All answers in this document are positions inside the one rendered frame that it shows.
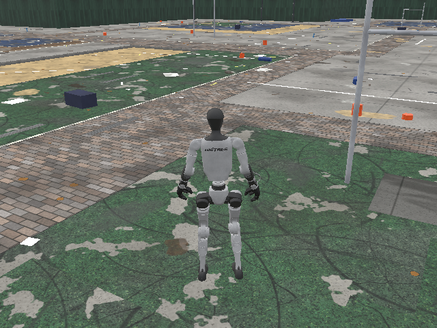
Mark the right robot shin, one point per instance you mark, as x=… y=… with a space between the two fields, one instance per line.
x=236 y=247

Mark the robot right upper arm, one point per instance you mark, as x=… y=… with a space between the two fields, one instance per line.
x=238 y=144

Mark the right robot hand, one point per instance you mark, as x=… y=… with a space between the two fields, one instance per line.
x=251 y=192

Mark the robot left upper arm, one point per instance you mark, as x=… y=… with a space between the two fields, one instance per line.
x=191 y=156

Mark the robot right foot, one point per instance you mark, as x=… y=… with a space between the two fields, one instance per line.
x=238 y=273

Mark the left robot hand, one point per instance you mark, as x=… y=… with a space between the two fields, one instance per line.
x=186 y=190

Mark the right robot forearm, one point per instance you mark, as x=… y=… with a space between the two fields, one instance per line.
x=251 y=179

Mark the left robot forearm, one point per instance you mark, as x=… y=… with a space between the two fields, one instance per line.
x=183 y=180

